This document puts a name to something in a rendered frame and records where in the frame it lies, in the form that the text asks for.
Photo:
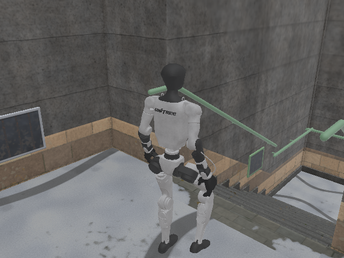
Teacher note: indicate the right robot forearm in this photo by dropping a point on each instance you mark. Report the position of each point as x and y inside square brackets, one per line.
[200, 161]

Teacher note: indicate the robot left hand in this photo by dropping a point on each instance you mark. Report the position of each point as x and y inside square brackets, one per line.
[149, 155]

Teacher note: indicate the robot right hand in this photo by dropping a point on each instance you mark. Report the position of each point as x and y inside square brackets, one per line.
[209, 184]

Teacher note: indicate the left robot upper arm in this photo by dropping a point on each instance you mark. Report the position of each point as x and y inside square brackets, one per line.
[147, 116]

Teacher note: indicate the right robot upper arm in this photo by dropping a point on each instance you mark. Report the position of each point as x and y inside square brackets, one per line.
[194, 112]

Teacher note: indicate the robot torso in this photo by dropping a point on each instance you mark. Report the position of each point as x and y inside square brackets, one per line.
[171, 131]

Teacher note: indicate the right robot thigh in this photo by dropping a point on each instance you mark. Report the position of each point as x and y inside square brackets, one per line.
[191, 174]

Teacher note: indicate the left robot forearm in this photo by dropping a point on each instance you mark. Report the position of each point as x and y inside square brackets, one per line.
[146, 142]

